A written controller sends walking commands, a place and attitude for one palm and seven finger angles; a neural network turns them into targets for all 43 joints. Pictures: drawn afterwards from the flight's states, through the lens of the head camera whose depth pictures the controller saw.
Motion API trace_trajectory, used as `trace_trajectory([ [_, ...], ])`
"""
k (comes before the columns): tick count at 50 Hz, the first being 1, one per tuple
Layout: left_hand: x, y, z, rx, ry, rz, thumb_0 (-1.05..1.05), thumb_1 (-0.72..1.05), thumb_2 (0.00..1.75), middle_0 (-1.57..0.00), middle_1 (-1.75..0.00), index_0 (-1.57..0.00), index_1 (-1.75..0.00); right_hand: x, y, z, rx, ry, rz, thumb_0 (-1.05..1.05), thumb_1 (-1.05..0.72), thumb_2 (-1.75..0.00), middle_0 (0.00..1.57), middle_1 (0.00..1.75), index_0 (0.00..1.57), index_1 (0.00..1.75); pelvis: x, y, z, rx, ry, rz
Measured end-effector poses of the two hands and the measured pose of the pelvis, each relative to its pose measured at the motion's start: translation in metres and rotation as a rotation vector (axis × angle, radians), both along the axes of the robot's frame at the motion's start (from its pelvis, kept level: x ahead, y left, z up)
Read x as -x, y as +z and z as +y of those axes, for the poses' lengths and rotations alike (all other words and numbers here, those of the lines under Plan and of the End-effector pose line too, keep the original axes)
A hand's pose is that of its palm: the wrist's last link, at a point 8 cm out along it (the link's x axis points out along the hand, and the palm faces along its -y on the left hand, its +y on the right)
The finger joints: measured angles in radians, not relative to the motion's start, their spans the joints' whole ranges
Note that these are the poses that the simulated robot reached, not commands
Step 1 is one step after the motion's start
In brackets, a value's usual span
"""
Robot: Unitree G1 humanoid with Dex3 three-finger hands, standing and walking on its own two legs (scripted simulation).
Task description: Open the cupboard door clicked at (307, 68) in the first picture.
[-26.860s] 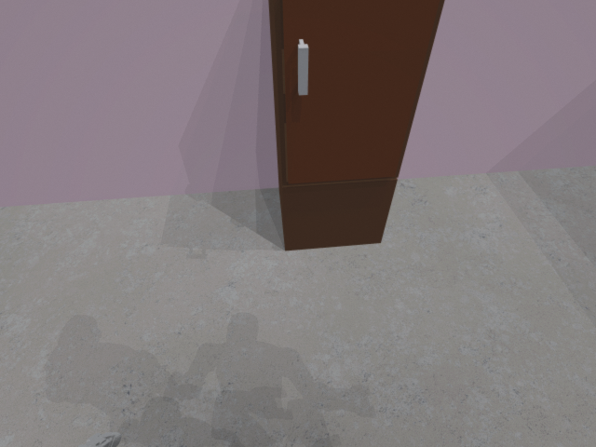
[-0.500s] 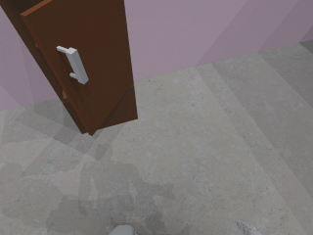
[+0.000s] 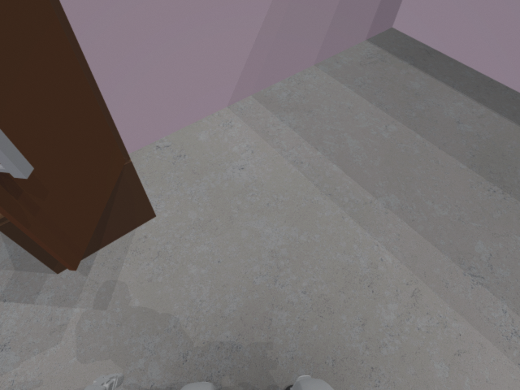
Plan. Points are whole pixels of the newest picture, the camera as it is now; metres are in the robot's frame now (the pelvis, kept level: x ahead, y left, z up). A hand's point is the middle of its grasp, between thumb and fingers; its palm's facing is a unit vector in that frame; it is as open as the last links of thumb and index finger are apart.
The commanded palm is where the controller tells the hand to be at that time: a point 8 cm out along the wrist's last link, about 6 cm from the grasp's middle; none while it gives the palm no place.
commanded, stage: walk to a spot facing it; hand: left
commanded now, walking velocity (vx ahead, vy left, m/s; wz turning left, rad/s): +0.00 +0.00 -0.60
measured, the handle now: out of the picture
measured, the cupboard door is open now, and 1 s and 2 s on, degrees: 45 45 45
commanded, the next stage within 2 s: turn to face it in 1.78 s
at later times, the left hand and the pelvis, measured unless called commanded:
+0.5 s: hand (174, 366) +0.17 +0.16 -0.16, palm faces -0.30 -0.93 -0.20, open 7.4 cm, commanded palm none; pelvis +0.07 -0.02 +0.01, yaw -20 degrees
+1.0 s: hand (288, 243) +0.41 -0.04 -0.15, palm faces -0.55 -0.81 -0.19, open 7.4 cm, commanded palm none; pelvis +0.22 -0.14 +0.01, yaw -32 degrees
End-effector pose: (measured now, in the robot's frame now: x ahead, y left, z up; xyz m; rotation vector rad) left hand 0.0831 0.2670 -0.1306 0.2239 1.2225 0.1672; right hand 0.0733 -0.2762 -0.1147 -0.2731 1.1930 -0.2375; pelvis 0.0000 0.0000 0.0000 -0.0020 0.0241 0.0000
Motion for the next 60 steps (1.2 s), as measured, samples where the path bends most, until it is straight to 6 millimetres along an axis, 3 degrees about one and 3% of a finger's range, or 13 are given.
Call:
trace_trajectory([
  [9,-0.055,0.013,-0.033,0.075,-0.126,-0.042,0.01,0.91,0.90,-0.20,-0.30,-0.20,-0.30,0.070,0.011,0.004,-0.018,-0.100,0.119,0.00,-0.90,-0.90,0.20,0.30,0.20,0.30,-0.008,0.016,-0.008,0.042,-0.111,0.007],
  [15,-0.088,0.008,-0.062,0.050,-0.229,-0.088,0.01,0.91,0.90,-0.20,-0.30,-0.20,-0.30,0.094,-0.013,-0.013,-0.067,-0.227,0.144,0.01,-0.90,-0.90,0.20,0.30,0.20,0.30,-0.021,0.000,-0.027,0.016,-0.202,0.007],
  [18,-0.088,0.010,-0.067,0.037,-0.250,-0.048,0.01,0.91,0.90,-0.20,-0.30,-0.20,-0.30,0.081,-0.009,-0.018,-0.075,-0.265,0.118,0.01,-0.90,-0.90,0.20,0.30,0.20,0.30,-0.030,0.005,-0.028,0.017,-0.236,0.002],
  [23,-0.089,0.008,-0.065,0.044,-0.286,0.051,0.01,0.91,0.90,-0.20,-0.30,-0.20,-0.30,0.033,0.008,-0.016,-0.071,-0.298,-0.015,0.01,-0.90,-0.90,0.20,0.30,0.20,0.30,-0.054,0.014,-0.025,-0.008,-0.316,0.004],
  [27,-0.110,-0.005,-0.060,0.052,-0.327,0.121,0.01,0.91,0.90,-0.20,-0.30,-0.20,-0.30,0.006,0.007,-0.012,-0.031,-0.322,-0.115,0.00,-0.90,-0.90,0.20,0.30,0.20,0.30,-0.080,0.005,-0.018,0.017,-0.385,0.015],
  [33,-0.194,0.008,-0.098,0.080,-0.426,0.053,0.01,0.91,0.90,-0.20,-0.30,-0.19,-0.30,0.035,0.014,0.009,-0.075,-0.417,0.018,0.00,-0.90,-0.90,0.20,0.30,0.20,0.30,-0.113,0.020,-0.036,0.018,-0.447,0.021],
  [39,-0.291,0.023,-0.181,0.112,-0.573,-0.069,0.01,0.91,0.90,-0.19,-0.30,-0.19,-0.30,0.081,0.008,0.022,-0.163,-0.568,0.211,0.00,-0.90,-0.90,0.20,0.30,0.20,0.30,-0.148,0.021,-0.070,0.018,-0.505,0.023],
  [43,-0.345,0.017,-0.238,0.113,-0.638,-0.184,0.01,0.91,0.90,-0.20,-0.30,-0.19,-0.30,0.097,-0.011,0.013,-0.221,-0.646,0.314,0.00,-0.90,-0.90,0.20,0.30,0.20,0.30,-0.172,0.000,-0.107,-0.018,-0.513,0.005],
  [45,-0.355,0.015,-0.253,0.111,-0.627,-0.200,0.01,0.91,0.90,-0.20,-0.30,-0.19,-0.30,0.088,-0.018,-0.001,-0.228,-0.663,0.338,0.01,-0.90,-0.90,0.20,0.30,0.20,0.30,-0.182,-0.003,-0.116,0.001,-0.524,-0.005],
  [47,-0.356,0.014,-0.260,0.101,-0.625,-0.164,0.00,0.91,0.90,-0.20,-0.30,-0.19,-0.30,0.065,-0.017,-0.021,-0.210,-0.671,0.304,0.01,-0.90,-0.90,0.20,0.30,0.20,0.30,-0.194,0.002,-0.124,0.014,-0.534,-0.005],
  [54,-0.354,0.000,-0.262,0.094,-0.590,0.028,0.00,0.93,0.90,-0.20,-0.30,-0.20,-0.30,-0.062,0.002,-0.093,-0.116,-0.637,0.027,0.01,-0.91,-0.90,0.20,0.30,0.19,0.30,-0.251,0.013,-0.152,0.010,-0.592,0.005],
  [57,-0.368,-0.012,-0.258,0.080,-0.587,0.087,0.00,0.93,0.90,-0.20,-0.30,-0.20,-0.30,-0.107,-0.003,-0.113,-0.076,-0.619,-0.060,0.00,-0.91,-0.90,0.20,0.30,0.19,0.30,-0.281,0.004,-0.162,0.021,-0.625,0.010],
  [60,-0.390,-0.010,-0.268,0.053,-0.604,0.121,0.00,0.93,0.90,-0.20,-0.30,-0.20,-0.30,-0.129,-0.002,-0.117,-0.089,-0.633,-0.076,0.00,-0.91,-0.90,0.20,0.30,0.20,0.30,-0.303,0.007,-0.180,0.002,-0.640,0.009],
])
